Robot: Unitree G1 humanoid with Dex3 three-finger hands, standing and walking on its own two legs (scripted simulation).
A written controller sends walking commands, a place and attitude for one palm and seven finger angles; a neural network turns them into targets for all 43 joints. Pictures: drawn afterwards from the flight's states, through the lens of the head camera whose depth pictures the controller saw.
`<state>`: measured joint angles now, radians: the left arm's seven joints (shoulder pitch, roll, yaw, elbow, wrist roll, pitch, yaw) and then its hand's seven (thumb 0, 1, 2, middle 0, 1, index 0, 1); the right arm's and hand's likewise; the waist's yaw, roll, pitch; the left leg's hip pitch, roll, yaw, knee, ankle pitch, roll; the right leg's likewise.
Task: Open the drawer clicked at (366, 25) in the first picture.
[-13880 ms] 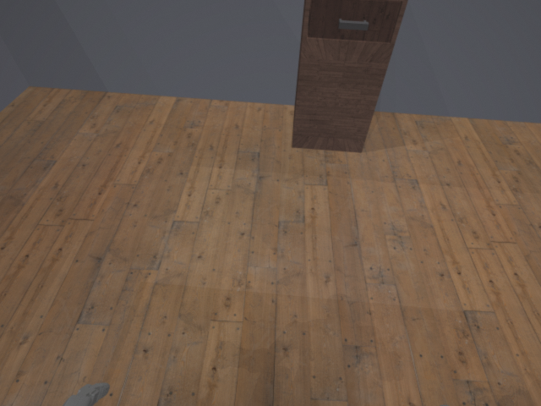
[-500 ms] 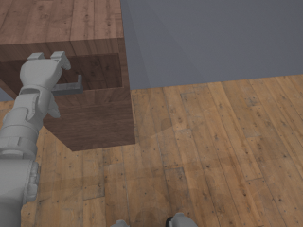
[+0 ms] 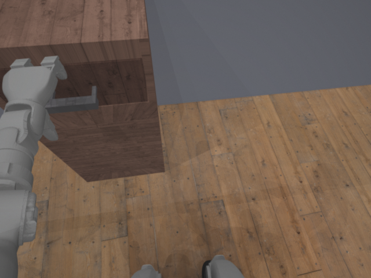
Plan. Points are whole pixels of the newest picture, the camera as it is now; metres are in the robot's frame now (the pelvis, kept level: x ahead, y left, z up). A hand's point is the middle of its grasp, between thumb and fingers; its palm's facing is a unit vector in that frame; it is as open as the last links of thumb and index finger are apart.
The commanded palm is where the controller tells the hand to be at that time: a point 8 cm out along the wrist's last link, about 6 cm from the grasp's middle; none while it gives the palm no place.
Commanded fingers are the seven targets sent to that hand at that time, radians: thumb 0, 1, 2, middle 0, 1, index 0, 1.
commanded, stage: move the hooked fingers above the handle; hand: left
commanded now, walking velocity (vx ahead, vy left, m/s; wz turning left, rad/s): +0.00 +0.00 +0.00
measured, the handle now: (72, 97) +0.55 +0.26 -0.02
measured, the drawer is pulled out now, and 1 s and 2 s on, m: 0.00 0.00 0.00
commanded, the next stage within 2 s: lift the fingers back up to retry in 1.88 s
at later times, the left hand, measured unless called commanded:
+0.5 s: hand (54, 101) +0.50 +0.27 +0.04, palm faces -0.09 +0.02 -1.00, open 13.7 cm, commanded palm +0.48 +0.27 +0.09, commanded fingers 0.00 -0.50 0.30 -0.30 -1.20 -0.30 -1.20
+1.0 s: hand (63, 97) +0.50 +0.25 +0.04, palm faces -0.05 +0.01 -1.00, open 13.6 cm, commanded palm +0.49 +0.27 +0.10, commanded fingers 0.00 -0.50 0.30 -0.30 -1.20 -0.30 -1.20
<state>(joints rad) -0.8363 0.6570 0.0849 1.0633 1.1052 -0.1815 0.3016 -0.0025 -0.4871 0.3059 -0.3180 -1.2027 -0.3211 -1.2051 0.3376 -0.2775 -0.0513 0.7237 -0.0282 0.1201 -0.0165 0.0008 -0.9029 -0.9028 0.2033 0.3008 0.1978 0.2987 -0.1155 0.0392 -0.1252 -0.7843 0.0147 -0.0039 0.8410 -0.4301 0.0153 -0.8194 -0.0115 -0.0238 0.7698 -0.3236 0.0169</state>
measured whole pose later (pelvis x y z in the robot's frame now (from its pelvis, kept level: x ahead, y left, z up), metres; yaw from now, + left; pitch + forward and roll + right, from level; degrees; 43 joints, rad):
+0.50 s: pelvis +0.00 +0.00 +0.00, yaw -1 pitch +22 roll -1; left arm -0.88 0.64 0.07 1.15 1.10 -0.07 0.29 0.00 -0.49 0.31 -0.35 -1.23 -0.33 -1.23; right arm 0.32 -0.27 -0.02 0.71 -0.01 0.13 -0.01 0.00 -0.90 -0.90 0.20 0.30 0.20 0.30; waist -0.13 0.06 -0.11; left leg -0.77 0.02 0.03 0.81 -0.42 0.02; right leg -0.83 -0.01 0.01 0.76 -0.31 0.02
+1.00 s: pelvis +0.00 +0.00 +0.00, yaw -1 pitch +22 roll -1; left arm -0.88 0.61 0.05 1.12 1.11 -0.10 0.30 0.00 -0.49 0.31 -0.34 -1.22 -0.35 -1.24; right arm 0.32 -0.27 -0.03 0.72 -0.02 0.12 -0.01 0.00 -0.90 -0.90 0.20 0.30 0.20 0.30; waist -0.13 0.06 -0.12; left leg -0.78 0.02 0.01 0.82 -0.42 0.01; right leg -0.82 -0.01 -0.01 0.76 -0.32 0.01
